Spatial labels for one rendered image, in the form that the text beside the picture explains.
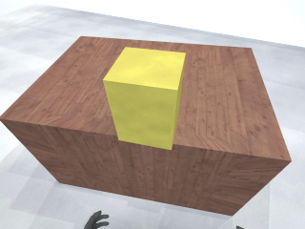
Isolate carton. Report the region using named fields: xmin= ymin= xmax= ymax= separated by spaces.
xmin=103 ymin=47 xmax=186 ymax=150

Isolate pedestal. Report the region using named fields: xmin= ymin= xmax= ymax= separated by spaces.
xmin=0 ymin=36 xmax=292 ymax=217

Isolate left robot hand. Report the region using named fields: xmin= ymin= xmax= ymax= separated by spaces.
xmin=84 ymin=210 xmax=109 ymax=229

